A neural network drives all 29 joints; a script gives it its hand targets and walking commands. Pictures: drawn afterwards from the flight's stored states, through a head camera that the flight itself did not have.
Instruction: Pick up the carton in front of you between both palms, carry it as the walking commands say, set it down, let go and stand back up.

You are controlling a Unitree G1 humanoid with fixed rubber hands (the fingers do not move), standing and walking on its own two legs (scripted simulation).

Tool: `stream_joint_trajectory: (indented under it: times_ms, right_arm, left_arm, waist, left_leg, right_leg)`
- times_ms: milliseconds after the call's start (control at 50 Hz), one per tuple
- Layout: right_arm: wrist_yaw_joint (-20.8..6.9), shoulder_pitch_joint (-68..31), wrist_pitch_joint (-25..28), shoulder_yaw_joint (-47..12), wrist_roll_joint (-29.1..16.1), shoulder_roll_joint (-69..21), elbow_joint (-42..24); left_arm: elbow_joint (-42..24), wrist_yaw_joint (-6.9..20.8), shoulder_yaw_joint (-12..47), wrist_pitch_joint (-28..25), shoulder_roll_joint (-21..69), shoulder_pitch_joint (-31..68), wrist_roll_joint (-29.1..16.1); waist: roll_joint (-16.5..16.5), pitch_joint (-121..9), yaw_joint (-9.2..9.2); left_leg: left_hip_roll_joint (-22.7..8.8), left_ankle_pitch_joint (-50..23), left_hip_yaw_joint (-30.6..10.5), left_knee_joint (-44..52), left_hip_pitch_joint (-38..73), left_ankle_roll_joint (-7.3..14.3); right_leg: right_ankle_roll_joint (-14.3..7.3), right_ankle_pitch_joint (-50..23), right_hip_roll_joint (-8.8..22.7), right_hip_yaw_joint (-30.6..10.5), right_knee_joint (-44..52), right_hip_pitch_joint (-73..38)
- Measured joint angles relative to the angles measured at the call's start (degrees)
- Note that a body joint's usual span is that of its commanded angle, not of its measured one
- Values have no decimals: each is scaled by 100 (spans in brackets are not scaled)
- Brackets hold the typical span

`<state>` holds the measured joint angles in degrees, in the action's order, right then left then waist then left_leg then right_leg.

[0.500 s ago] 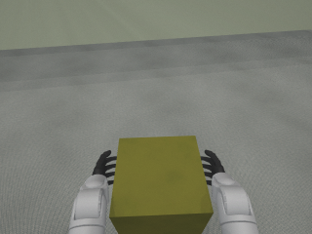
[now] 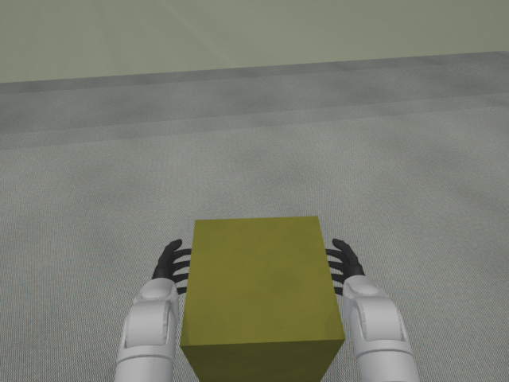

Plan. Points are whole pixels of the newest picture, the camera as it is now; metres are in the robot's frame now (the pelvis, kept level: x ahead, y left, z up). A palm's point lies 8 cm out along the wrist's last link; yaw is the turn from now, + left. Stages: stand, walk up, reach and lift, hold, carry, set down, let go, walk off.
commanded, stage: carry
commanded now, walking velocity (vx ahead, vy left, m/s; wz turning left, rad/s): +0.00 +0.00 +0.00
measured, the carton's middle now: (259, 306) +0.29 +0.00 -0.04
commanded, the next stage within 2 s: hold in 0.58 s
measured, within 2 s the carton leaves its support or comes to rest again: neither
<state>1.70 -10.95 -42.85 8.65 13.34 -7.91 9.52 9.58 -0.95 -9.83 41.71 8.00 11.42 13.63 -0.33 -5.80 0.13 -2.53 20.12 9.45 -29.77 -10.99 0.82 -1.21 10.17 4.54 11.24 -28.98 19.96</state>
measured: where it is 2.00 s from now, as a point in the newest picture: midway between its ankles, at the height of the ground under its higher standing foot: outside the picture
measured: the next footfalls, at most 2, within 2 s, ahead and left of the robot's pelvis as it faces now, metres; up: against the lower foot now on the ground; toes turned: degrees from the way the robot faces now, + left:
none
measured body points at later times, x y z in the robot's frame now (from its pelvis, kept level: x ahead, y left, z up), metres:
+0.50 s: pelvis -0.01 +0.01 +0.00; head -0.03 +0.01 +0.45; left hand +0.29 +0.16 +0.03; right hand +0.29 -0.14 +0.03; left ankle -0.05 +0.10 -0.73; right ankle +0.06 -0.11 -0.73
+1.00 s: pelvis -0.04 -0.02 +0.00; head -0.05 -0.03 +0.45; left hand +0.26 +0.18 +0.03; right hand +0.30 -0.12 +0.02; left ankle -0.05 +0.10 -0.73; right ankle +0.06 -0.12 -0.73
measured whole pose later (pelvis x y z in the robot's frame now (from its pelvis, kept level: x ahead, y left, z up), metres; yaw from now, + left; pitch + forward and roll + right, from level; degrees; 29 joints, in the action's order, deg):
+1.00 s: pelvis -0.04 -0.02 +0.00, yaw +10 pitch -8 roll +0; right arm 0.0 -22.4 -38.0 20.3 19.6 -10.9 21.1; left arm 25.9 1.8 -21.7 33.8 10.3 24.2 19.7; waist -1.9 5.9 -1.5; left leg 0.9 16.5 -2.0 -30.2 -5.9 1.0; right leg -0.1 9.5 0.0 1.0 -27.0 10.1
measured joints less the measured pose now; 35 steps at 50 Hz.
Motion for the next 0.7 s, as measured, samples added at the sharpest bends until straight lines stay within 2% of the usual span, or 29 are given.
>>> stream_joint_trajectory:
  times_ms: [600,660,700]
  right_arm:
    - [10,-24,-9,14,-8,-7,-70]
    - [32,147,24,-13,12,22,-300]
    - [43,227,52,-21,10,30,-342]
  left_arm:
    - [-18,15,-21,-26,8,37,-7]
    - [71,62,69,-181,16,61,16]
    - [122,83,109,-226,13,61,41]
  waist:
    - [-26,176,-12]
    - [-90,619,-126]
    - [-66,765,-108]
  left_leg:
    - [69,-68,9,-29,-2,102]
    - [191,-272,-358,309,460,103]
    - [288,-414,-516,517,668,117]
  right_leg:
    - [56,-225,39,-56,108,-61]
    - [101,-381,-225,-688,498,-636]
    - [180,-386,-276,-997,654,-885]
